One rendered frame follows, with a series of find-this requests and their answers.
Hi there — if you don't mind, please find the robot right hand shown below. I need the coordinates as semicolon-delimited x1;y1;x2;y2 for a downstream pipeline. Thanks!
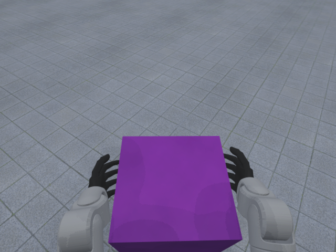
223;146;254;193

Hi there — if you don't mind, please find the right robot forearm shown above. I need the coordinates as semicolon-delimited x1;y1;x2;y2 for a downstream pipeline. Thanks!
236;177;296;252

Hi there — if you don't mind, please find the carton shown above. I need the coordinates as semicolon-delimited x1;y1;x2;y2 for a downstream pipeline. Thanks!
108;136;243;252

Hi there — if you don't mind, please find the robot left hand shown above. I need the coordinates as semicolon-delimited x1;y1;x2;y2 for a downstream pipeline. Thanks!
88;154;119;199

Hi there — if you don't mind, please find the left robot forearm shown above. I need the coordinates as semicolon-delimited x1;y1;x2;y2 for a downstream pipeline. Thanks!
57;186;111;252

